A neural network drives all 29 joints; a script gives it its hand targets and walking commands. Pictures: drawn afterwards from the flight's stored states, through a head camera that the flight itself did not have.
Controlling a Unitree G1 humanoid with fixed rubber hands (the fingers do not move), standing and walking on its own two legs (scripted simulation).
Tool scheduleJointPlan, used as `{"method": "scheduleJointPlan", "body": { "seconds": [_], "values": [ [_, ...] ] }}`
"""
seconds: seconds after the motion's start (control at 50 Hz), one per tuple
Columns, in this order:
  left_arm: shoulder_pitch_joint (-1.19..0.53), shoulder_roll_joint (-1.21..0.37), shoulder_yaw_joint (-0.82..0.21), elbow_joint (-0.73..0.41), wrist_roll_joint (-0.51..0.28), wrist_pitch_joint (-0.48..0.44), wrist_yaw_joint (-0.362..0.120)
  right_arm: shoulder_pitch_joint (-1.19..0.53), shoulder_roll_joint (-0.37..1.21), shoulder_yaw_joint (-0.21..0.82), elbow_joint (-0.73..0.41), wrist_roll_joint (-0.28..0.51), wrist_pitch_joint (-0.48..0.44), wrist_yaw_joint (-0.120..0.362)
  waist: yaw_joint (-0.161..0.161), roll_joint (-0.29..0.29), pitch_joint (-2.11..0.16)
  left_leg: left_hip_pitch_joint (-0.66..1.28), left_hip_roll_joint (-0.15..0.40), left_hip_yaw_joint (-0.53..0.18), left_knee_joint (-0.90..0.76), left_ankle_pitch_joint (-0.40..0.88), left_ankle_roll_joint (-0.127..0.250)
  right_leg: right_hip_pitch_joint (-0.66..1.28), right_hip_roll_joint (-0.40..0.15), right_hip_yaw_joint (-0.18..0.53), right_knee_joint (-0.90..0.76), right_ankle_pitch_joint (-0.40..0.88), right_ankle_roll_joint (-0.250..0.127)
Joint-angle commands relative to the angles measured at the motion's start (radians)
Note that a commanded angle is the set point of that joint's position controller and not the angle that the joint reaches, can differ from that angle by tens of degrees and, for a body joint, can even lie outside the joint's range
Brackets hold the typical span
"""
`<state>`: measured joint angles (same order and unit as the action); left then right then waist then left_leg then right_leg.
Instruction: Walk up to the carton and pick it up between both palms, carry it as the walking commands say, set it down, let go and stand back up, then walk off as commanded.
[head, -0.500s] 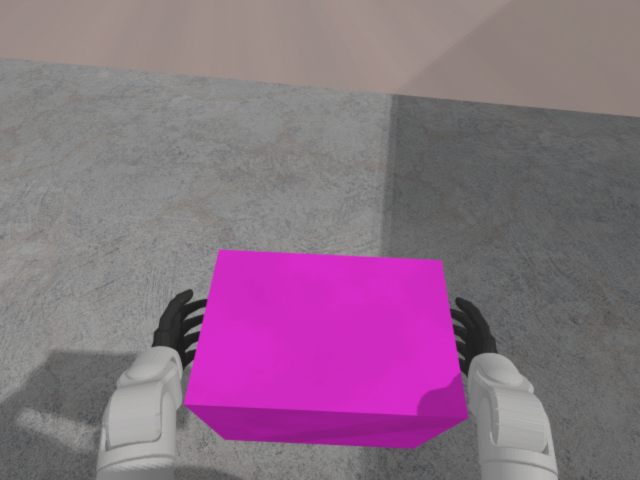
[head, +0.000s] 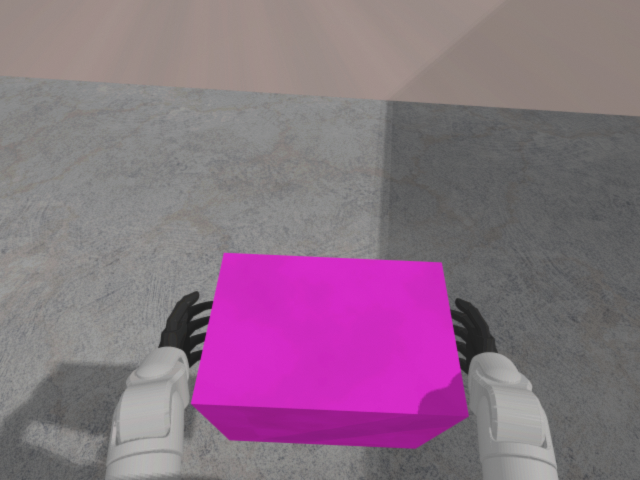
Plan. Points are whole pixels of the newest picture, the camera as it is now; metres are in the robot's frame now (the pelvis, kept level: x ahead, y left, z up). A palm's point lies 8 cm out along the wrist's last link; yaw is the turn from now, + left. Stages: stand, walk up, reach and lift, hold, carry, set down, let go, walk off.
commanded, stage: carry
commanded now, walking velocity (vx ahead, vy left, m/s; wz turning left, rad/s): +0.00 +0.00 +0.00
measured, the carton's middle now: (327, 358) +0.29 +0.00 -0.04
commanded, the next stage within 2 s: hold in 0.98 s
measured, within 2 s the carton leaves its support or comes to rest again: neither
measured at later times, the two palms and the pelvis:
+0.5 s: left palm (180, 354) +0.26 +0.18 +0.03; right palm (478, 356) +0.26 -0.19 +0.02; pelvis +0.00 +0.00 +0.00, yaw +0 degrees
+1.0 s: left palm (177, 350) +0.27 +0.19 +0.04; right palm (475, 356) +0.27 -0.19 +0.02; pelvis +0.01 +0.00 +0.00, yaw +0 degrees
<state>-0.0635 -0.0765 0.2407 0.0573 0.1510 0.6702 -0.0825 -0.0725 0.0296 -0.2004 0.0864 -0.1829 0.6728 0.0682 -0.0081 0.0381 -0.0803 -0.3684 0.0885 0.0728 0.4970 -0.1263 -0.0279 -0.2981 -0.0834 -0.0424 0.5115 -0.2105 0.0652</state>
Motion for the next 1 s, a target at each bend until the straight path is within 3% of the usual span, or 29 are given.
{"method": "scheduleJointPlan", "body": {
  "seconds": [0.0,0.04,0.08,0.14,0.16,0.2,0.22,0.24,0.32,0.34,0.36,0.44,0.5,0.54,0.56,0.58,0.6,0.62,0.66,0.68,0.78,0.8,0.82,0.84,0.9,0.92,0.94,0.96,0.98],
  "values": [
    [-0.433,-0.58,-0.543,-0.066,-0.185,-0.018,-0.143,-0.433,0.628,0.542,-0.152,0.19,-0.041,0.149,0.004,-0.071,-0.203,0.1,0.055,-0.068,-0.112,-0.165,0.007,0.009,-0.023,-0.002,-0.134,-0.05,-0.017],
    [-0.42,-0.543,-0.452,0.112,-0.105,-0.039,-0.149,-0.402,0.61,0.45,0.031,0.119,-0.061,0.154,0.004,-0.055,-0.172,0.118,0.03,-0.042,-0.112,-0.179,-0.005,-0.044,-0.028,0.014,-0.15,-0.116,-0.024],
    [-0.423,-0.585,-0.539,-0.091,-0.183,-0.052,-0.147,-0.392,0.67,0.545,-0.146,0.196,-0.076,0.156,0.001,-0.015,-0.228,0.131,0.042,-0.055,-0.107,-0.149,-0.001,0.016,-0.012,-0.011,-0.121,-0.045,-0.019],
    [-0.52,-0.596,-0.544,-0.098,-0.189,-0.083,-0.146,-0.474,0.658,0.53,-0.148,0.191,-0.106,0.153,0.0,-0.041,-0.201,0.134,0.04,-0.056,-0.108,-0.18,0.003,-0.028,-0.024,0.019,-0.154,-0.099,-0.024],
    [-0.466,-0.548,-0.473,0.04,-0.13,-0.091,-0.144,-0.45,0.613,0.472,-0.038,0.137,-0.112,0.155,0.002,-0.054,-0.196,0.126,0.042,-0.06,-0.118,-0.19,-0.002,-0.035,-0.019,0.009,-0.158,-0.123,-0.021],
    [-0.497,-0.586,-0.594,-0.185,-0.215,-0.08,-0.141,-0.435,0.679,0.568,-0.201,0.223,-0.096,0.157,-0.009,-0.016,-0.215,0.127,0.035,-0.054,-0.124,-0.196,-0.008,-0.008,0.006,-0.026,-0.107,-0.085,-0.012],
    [-0.542,-0.59,-0.57,-0.093,-0.201,-0.078,-0.143,-0.471,0.642,0.52,-0.103,0.178,-0.1,0.151,0.002,0.038,-0.238,0.102,0.045,-0.067,-0.143,-0.22,-0.005,0.015,0.003,-0.009,-0.091,-0.034,-0.016],
    [-0.499,-0.582,-0.589,-0.174,-0.219,-0.075,-0.141,-0.455,0.671,0.584,-0.211,0.221,-0.094,0.15,-0.003,-0.058,-0.221,0.132,0.043,-0.053,-0.112,-0.176,-0.004,-0.006,-0.017,-0.004,-0.13,-0.045,-0.022],
    [-0.399,-0.542,-0.478,0.049,-0.119,-0.084,-0.15,-0.354,0.637,0.473,0.014,0.113,-0.109,0.148,0.002,-0.041,-0.272,0.155,0.042,-0.021,-0.053,-0.021,-0.001,0.029,-0.05,0.016,-0.136,0.051,-0.023],
    [-0.46,-0.582,-0.606,-0.197,-0.228,-0.08,-0.144,-0.449,0.657,0.607,-0.237,0.228,-0.104,0.15,-0.005,-0.034,-0.295,0.168,0.042,-0.018,-0.042,-0.001,-0.005,0.038,-0.033,-0.009,-0.112,0.08,-0.014],
    [-0.454,-0.565,-0.524,-0.014,-0.16,-0.067,-0.148,-0.424,0.634,0.514,-0.076,0.153,-0.095,0.145,-0.001,0.018,-0.274,0.133,0.049,-0.045,-0.082,-0.056,0.003,0.047,-0.016,-0.014,-0.084,0.061,-0.018],
    [-0.413,-0.578,-0.532,-0.001,-0.157,-0.062,-0.151,-0.418,0.657,0.537,-0.099,0.173,-0.087,0.162,0.004,-0.023,-0.23,0.11,0.055,-0.053,-0.109,-0.073,0.002,0.033,-0.019,-0.018,-0.082,0.048,-0.016],
    [-0.472,-0.598,-0.624,-0.2,-0.231,-0.055,-0.149,-0.391,0.702,0.594,-0.188,0.225,-0.071,0.163,-0.001,-0.047,-0.264,0.164,0.067,-0.048,-0.09,-0.067,0.011,0.047,-0.03,-0.009,-0.072,0.079,-0.011],
    [-0.439,-0.55,-0.446,0.148,-0.085,-0.082,-0.156,-0.364,0.628,0.414,0.147,0.075,-0.1,0.16,0.004,-0.013,-0.241,0.16,0.042,-0.017,-0.074,-0.103,0.007,-0.003,-0.04,0.018,-0.12,0.041,-0.016],
    [-0.451,-0.588,-0.571,-0.114,-0.2,-0.075,-0.153,-0.432,0.664,0.577,-0.179,0.204,-0.101,0.162,0.001,-0.063,-0.224,0.161,0.041,-0.031,-0.074,-0.083,0.003,-0.004,-0.034,-0.007,-0.125,0.005,-0.017],
    [-0.413,-0.602,-0.516,0.07,-0.145,-0.063,-0.158,-0.445,0.626,0.512,-0.052,0.143,-0.094,0.164,0.008,-0.034,-0.209,0.14,0.049,-0.027,-0.078,-0.083,-0.004,-0.003,-0.03,0.004,-0.13,0.036,-0.015],
    [-0.442,-0.62,-0.614,-0.167,-0.227,-0.06,-0.153,-0.497,0.672,0.634,-0.272,0.253,-0.086,0.167,0.001,-0.038,-0.194,0.116,0.055,-0.047,-0.104,-0.102,0.004,0.025,-0.02,-0.016,-0.111,0.029,-0.007],
    [-0.465,-0.583,-0.495,0.069,-0.137,-0.06,-0.154,-0.472,0.646,0.489,-0.019,0.146,-0.085,0.164,0.006,-0.009,-0.191,0.111,0.052,-0.051,-0.123,-0.158,0.003,0.011,-0.01,-0.013,-0.091,0.011,-0.01],
    [-0.51,-0.623,-0.612,-0.17,-0.231,-0.048,-0.15,-0.413,0.708,0.578,-0.155,0.226,-0.065,0.167,-0.001,-0.036,-0.207,0.127,0.056,-0.07,-0.132,-0.169,-0.001,0.008,-0.016,-0.013,-0.111,-0.028,-0.015],
    [-0.473,-0.609,-0.555,-0.028,-0.189,-0.041,-0.157,-0.433,0.677,0.533,-0.071,0.182,-0.067,0.164,0.004,-0.041,-0.232,0.135,0.055,-0.062,-0.125,-0.163,0.0,0.024,-0.006,-0.02,-0.101,-0.003,-0.012],
    [-0.497,-0.614,-0.587,-0.132,-0.201,-0.077,-0.154,-0.443,0.677,0.551,-0.139,0.191,-0.098,0.164,0.0,0.002,-0.235,0.129,0.051,-0.041,-0.108,-0.096,-0.002,0.033,-0.015,-0.015,-0.106,0.052,-0.01],
    [-0.474,-0.577,-0.463,0.131,-0.104,-0.09,-0.153,-0.453,0.625,0.426,0.108,0.087,-0.112,0.163,0.007,0.022,-0.234,0.111,0.048,-0.046,-0.111,-0.12,0.002,0.049,-0.02,-0.02,-0.093,0.063,-0.01],
    [-0.451,-0.63,-0.627,-0.155,-0.225,-0.092,-0.153,-0.393,0.697,0.595,-0.178,0.213,-0.112,0.168,-0.003,-0.01,-0.243,0.158,0.047,-0.017,-0.085,-0.046,0.002,0.035,-0.035,-0.007,-0.091,0.108,-0.006],
    [-0.47,-0.605,-0.568,-0.052,-0.187,-0.077,-0.154,-0.377,0.689,0.533,-0.055,0.166,-0.098,0.164,-0.004,-0.003,-0.262,0.168,0.046,-0.026,-0.084,-0.049,0.004,0.027,-0.034,-0.003,-0.088,0.095,-0.015],
    [-0.521,-0.616,-0.602,-0.144,-0.216,-0.067,-0.156,-0.461,0.699,0.574,-0.166,0.205,-0.091,0.164,0.003,-0.01,-0.268,0.146,0.057,-0.036,-0.093,-0.071,0.011,0.054,-0.026,-0.012,-0.087,0.094,-0.01],
    [-0.454,-0.582,-0.512,0.045,-0.131,-0.085,-0.159,-0.403,0.661,0.472,0.006,0.119,-0.111,0.166,0.002,0.006,-0.248,0.162,0.04,-0.018,-0.097,-0.095,0.005,0.008,-0.028,-0.012,-0.095,0.06,-0.005],
    [-0.491,-0.618,-0.638,-0.202,-0.244,-0.065,-0.153,-0.492,0.692,0.635,-0.254,0.25,-0.088,0.166,0.0,-0.03,-0.238,0.181,0.058,-0.023,-0.081,-0.001,0.004,0.006,-0.023,-0.03,-0.086,0.091,0.002],
    [-0.486,-0.596,-0.556,-0.027,-0.173,-0.058,-0.155,-0.432,0.677,0.533,-0.031,0.167,-0.076,0.168,0.003,-0.026,-0.25,0.151,0.06,-0.033,-0.091,-0.078,0.005,0.03,-0.031,-0.006,-0.108,0.044,-0.011],
    [-0.645,-0.582,-0.619,-0.06,-0.247,-0.044,-0.204,-0.631,0.626,0.505,-0.07,0.165,-0.079,0.184,-0.037,-0.088,-0.151,0.398,-0.195,-0.076,-0.154,-0.203,0.03,0.069,0.196,0.032,-0.208,-0.135,-0.07]
  ]
}}
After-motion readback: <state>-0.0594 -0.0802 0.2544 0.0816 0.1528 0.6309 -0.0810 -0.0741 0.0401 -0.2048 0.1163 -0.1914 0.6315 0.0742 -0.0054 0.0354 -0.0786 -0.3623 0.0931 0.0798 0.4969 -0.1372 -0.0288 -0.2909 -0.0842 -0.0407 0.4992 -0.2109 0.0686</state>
